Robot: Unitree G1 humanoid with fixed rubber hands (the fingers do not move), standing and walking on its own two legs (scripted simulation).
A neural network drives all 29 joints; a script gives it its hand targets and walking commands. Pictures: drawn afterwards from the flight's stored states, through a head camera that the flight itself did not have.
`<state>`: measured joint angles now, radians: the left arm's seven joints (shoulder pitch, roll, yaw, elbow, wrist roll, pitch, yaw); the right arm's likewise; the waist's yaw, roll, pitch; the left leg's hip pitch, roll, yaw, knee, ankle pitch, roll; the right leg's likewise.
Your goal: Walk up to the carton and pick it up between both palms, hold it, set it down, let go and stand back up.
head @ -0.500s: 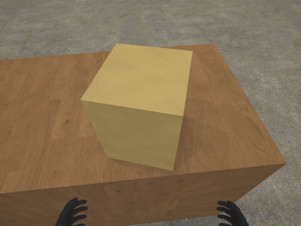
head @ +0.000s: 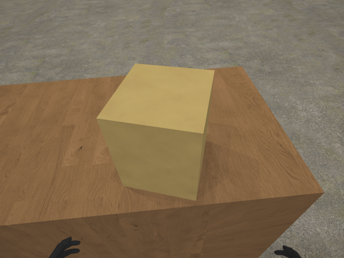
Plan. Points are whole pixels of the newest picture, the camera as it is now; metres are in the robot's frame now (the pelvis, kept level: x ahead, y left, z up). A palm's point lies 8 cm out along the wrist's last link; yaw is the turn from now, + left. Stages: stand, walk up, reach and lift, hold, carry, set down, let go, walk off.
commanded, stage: stand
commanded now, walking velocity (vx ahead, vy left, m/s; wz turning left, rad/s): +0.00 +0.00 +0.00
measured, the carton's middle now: (165, 132) +0.42 +0.04 +0.09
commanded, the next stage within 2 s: none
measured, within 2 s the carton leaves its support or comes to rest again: neither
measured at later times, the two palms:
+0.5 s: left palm out of the picture +0.11 +0.30 -0.07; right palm out of the picture +0.13 -0.28 -0.09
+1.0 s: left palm out of the picture +0.09 +0.30 -0.08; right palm out of the picture +0.12 -0.28 -0.09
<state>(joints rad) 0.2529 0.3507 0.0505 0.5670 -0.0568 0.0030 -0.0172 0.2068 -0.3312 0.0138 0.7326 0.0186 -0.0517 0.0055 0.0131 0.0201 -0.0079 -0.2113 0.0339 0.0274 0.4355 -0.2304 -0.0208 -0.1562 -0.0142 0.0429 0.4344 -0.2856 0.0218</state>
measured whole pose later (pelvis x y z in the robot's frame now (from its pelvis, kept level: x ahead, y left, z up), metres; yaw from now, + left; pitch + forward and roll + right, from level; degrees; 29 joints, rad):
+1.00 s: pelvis -0.01 +0.00 +0.00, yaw +0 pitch +0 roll +0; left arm 0.27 0.35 0.05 0.72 -0.06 -0.02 -0.02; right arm 0.21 -0.35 0.01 0.77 0.02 -0.04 0.01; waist 0.01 0.02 -0.02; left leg -0.21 0.03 0.03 0.44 -0.22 -0.02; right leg -0.16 -0.01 0.04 0.44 -0.28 0.02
